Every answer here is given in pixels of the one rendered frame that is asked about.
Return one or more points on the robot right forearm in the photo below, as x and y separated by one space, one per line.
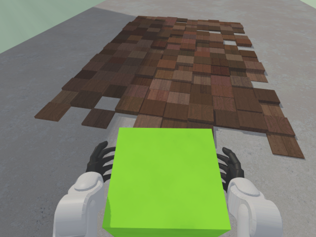
256 216

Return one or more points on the right robot hand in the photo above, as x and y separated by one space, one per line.
233 168

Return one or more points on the left robot hand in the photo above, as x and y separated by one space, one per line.
97 161

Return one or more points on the robot left forearm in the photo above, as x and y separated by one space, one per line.
76 212

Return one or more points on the carton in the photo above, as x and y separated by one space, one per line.
165 182

